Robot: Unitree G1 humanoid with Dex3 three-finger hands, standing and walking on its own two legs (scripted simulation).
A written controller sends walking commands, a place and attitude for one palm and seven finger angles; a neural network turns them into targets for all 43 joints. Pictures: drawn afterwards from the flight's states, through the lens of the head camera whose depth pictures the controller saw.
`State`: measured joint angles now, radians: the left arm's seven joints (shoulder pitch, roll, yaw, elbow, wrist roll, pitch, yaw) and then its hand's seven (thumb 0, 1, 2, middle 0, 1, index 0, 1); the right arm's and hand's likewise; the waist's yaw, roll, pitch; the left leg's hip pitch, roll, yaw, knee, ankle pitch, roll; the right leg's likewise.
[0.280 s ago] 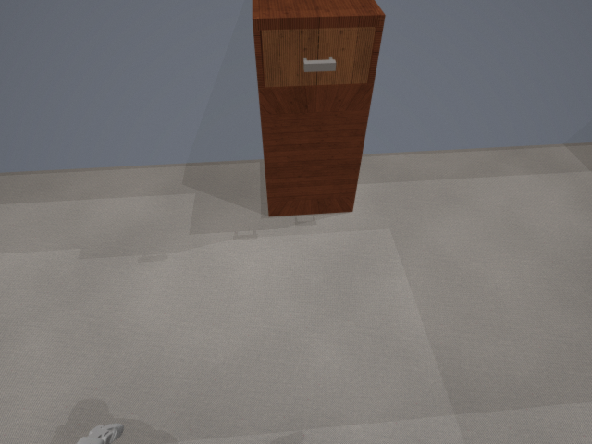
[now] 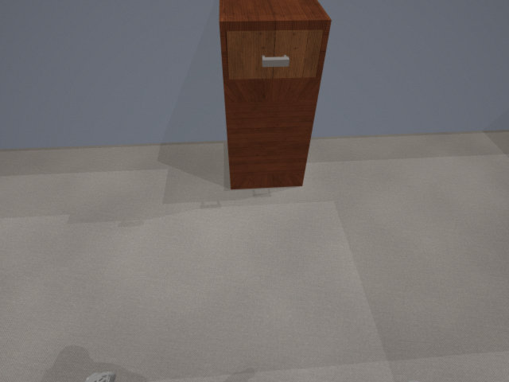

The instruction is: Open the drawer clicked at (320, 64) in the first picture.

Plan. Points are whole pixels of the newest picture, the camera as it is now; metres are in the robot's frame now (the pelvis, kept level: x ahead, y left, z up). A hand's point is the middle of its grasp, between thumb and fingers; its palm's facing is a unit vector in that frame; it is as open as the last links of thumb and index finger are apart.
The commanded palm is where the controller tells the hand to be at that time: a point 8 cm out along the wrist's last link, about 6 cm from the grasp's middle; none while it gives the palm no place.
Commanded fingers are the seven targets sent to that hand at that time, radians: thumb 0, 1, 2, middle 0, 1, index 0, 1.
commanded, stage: stand and wait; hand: left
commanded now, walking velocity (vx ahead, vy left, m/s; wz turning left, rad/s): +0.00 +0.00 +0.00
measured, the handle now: (274, 59) +1.22 -0.01 -0.03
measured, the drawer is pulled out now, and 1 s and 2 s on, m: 0.00 0.00 0.00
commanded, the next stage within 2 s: look at it before walking up in 0.54 s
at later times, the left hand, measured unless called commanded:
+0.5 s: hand out of the picture +0.06 +0.25 -0.15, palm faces -0.03 -0.94 -0.35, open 7.4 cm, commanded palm none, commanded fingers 0.00 0.90 0.90 -0.20 -0.30 -0.20 -0.30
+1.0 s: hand out of the picture +0.06 +0.25 -0.15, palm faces -0.04 -0.94 -0.34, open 7.4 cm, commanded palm none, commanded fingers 0.00 0.90 0.90 -0.20 -0.30 -0.20 -0.30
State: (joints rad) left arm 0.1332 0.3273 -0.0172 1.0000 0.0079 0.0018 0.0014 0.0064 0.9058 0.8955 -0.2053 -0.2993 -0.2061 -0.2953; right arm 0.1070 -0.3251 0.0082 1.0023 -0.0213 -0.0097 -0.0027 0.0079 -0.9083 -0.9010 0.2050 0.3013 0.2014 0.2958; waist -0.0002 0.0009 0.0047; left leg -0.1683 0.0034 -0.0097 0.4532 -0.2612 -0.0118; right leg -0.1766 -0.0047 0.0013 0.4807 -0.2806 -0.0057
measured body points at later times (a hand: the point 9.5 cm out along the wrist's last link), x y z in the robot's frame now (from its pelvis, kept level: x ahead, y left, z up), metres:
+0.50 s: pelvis -0.01 +0.00 +0.00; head -0.01 -0.01 +0.45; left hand +0.06 +0.29 -0.12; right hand +0.06 -0.30 -0.13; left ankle -0.01 +0.13 -0.74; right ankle -0.01 -0.12 -0.74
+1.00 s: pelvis -0.01 +0.00 +0.01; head -0.02 +0.00 +0.46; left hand +0.06 +0.29 -0.12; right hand +0.05 -0.30 -0.13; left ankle -0.01 +0.13 -0.74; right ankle -0.01 -0.12 -0.74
